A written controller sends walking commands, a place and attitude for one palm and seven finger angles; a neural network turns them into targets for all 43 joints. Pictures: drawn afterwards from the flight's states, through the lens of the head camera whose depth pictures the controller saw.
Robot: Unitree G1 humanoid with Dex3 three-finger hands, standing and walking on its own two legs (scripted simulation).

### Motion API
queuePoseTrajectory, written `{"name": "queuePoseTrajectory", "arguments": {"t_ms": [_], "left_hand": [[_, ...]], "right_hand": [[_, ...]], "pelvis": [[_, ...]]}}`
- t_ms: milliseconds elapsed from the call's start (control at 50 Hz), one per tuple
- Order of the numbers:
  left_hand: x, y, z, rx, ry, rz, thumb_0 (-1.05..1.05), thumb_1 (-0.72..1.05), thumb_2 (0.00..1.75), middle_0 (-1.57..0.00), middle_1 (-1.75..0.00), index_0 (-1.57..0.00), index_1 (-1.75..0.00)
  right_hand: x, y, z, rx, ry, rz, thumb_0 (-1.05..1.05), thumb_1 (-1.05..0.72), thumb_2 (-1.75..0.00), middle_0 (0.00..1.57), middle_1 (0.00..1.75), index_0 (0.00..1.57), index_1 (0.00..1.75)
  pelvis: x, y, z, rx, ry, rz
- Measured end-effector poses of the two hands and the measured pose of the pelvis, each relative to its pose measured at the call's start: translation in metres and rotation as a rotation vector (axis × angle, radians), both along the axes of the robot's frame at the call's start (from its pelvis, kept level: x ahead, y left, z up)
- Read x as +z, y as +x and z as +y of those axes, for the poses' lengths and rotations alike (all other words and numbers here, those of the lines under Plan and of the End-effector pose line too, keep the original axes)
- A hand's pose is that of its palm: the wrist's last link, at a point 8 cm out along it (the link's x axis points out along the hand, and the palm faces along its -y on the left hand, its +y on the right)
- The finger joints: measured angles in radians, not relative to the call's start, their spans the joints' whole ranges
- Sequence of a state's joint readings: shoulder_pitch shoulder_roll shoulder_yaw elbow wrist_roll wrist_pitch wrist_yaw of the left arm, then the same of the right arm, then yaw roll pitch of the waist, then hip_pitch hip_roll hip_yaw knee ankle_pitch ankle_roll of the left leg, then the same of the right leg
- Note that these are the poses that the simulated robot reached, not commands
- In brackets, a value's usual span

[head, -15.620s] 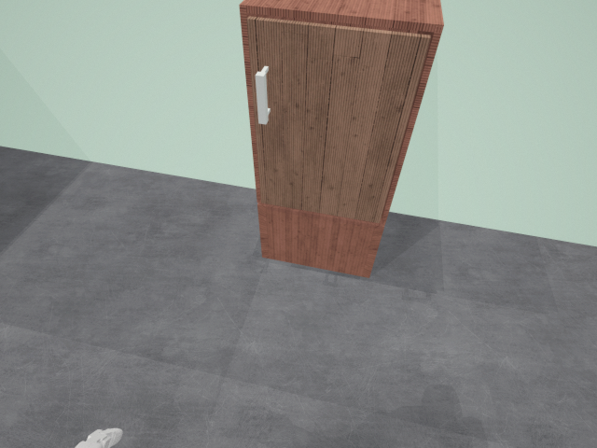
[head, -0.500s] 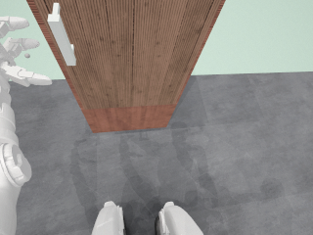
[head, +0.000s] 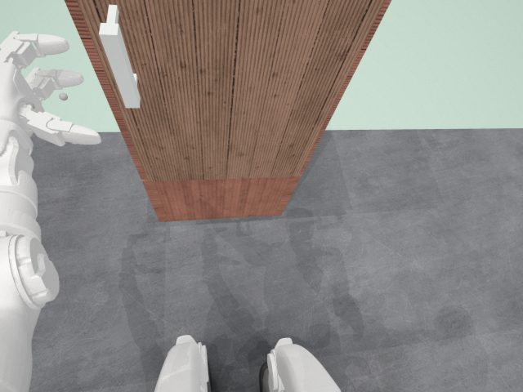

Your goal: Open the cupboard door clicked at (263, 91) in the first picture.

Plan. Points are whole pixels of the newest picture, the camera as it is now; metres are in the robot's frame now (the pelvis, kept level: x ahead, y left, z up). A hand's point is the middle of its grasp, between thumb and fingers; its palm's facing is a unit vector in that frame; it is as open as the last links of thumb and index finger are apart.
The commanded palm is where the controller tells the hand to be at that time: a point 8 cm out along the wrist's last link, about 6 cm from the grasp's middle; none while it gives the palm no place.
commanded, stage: slide the fingers in behind the handle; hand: left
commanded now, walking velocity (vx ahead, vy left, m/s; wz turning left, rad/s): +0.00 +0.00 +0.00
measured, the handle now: (123, 60) +0.58 +0.17 +0.09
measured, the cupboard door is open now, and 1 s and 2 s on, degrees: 0 0 0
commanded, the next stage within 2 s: close the thumb around the handle in 1.62 s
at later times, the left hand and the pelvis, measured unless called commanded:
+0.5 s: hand (95, 93) +0.52 +0.20 +0.08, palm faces +0.02 -1.00 -0.02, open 14.0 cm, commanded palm +0.50 +0.23 +0.08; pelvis +0.00 +0.00 +0.00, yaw +0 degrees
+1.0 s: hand (125, 92) +0.53 +0.16 +0.08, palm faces +0.03 -1.00 -0.02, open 14.0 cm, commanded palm +0.51 +0.20 +0.08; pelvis +0.00 -0.02 +0.00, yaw +1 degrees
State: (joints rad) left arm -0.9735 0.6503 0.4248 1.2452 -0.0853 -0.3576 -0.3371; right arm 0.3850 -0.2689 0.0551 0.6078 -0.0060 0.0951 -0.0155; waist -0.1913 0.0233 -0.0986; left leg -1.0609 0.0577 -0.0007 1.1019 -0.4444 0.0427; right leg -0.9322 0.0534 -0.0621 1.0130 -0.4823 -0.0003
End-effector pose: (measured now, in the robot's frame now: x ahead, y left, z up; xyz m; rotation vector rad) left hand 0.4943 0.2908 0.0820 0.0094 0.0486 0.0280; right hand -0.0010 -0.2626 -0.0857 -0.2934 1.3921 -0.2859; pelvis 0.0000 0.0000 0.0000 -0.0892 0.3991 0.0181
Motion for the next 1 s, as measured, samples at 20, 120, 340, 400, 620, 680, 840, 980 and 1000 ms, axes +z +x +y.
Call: {"name": "queuePoseTrajectory", "arguments": {"t_ms": [20, 120, 340, 400, 620, 680, 840, 980, 1000], "left_hand": [[0.000, 0.000, 0.000, -0.002, -0.001, -0.001, -0.01, -0.50, 0.30, -0.30, -1.20, -0.30, -1.20], [0.001, 0.003, -0.004, -0.012, -0.008, -0.017, -0.01, -0.50, 0.30, -0.30, -1.20, -0.30, -1.20], [-0.006, 0.007, -0.029, -0.018, -0.023, -0.005, -0.01, -0.50, 0.30, -0.30, -1.20, -0.30, -1.20], [-0.005, 0.008, -0.033, -0.003, -0.015, -0.012, -0.01, -0.50, 0.30, -0.30, -1.20, -0.30, -1.20], [-0.001, 0.010, -0.053, -0.019, 0.002, -0.008, -0.01, -0.50, 0.30, -0.30, -1.20, -0.30, -1.20], [-0.003, 0.011, -0.060, -0.016, -0.001, -0.005, -0.01, -0.50, 0.30, -0.30, -1.20, -0.30, -1.20], [-0.005, 0.012, -0.072, 0.003, 0.006, -0.017, -0.01, -0.50, 0.30, -0.30, -1.20, -0.30, -1.20], [-0.003, 0.012, -0.076, 0.007, 0.017, -0.016, -0.01, -0.50, 0.30, -0.30, -1.20, -0.30, -1.20], [-0.002, 0.012, -0.077, 0.006, 0.014, -0.020, -0.01, -0.50, 0.30, -0.30, -1.20, -0.30, -1.20]], "right_hand": [[0.000, -0.002, 0.000, -0.001, 0.001, 0.005, 0.00, -0.90, -0.89, 0.20, 0.30, 0.20, 0.30], [-0.001, -0.012, 0.001, -0.007, 0.000, 0.029, 0.00, -0.90, -0.89, 0.20, 0.30, 0.20, 0.30], [-0.001, -0.023, 0.003, -0.023, 0.010, 0.037, 0.00, -0.90, -0.89, 0.20, 0.30, 0.20, 0.30], [-0.002, -0.023, 0.003, -0.027, 0.016, 0.028, 0.00, -0.90, -0.89, 0.20, 0.30, 0.20, 0.30], [-0.007, -0.017, 0.001, -0.016, 0.042, 0.021, 0.00, -0.90, -0.89, 0.20, 0.30, 0.20, 0.30], [-0.007, -0.014, -0.002, -0.013, 0.044, 0.014, 0.00, -0.90, -0.89, 0.20, 0.30, 0.20, 0.30], [-0.010, -0.009, -0.009, -0.015, 0.051, -0.002, 0.00, -0.90, -0.89, 0.20, 0.30, 0.20, 0.30], [-0.012, -0.008, -0.013, -0.015, 0.060, 0.004, 0.00, -0.90, -0.89, 0.20, 0.30, 0.20, 0.30], [-0.012, -0.008, -0.013, -0.014, 0.060, 0.006, 0.00, -0.90, -0.89, 0.20, 0.30, 0.20, 0.30]], "pelvis": [[0.000, 0.000, 0.000, 0.001, 0.000, 0.001], [-0.002, -0.002, 0.000, 0.001, -0.002, 0.007], [-0.002, -0.003, 0.000, -0.005, 0.001, 0.007], [-0.002, -0.003, -0.001, -0.007, 0.003, 0.005], [-0.001, -0.001, -0.005, -0.001, 0.011, 0.003], [-0.002, -0.001, -0.007, -0.002, 0.014, 0.005], [-0.003, 0.001, -0.014, -0.006, 0.022, 0.006], [-0.002, 0.002, -0.019, -0.002, 0.026, 0.005], [-0.002, 0.002, -0.019, -0.002, 0.026, 0.005]]}}
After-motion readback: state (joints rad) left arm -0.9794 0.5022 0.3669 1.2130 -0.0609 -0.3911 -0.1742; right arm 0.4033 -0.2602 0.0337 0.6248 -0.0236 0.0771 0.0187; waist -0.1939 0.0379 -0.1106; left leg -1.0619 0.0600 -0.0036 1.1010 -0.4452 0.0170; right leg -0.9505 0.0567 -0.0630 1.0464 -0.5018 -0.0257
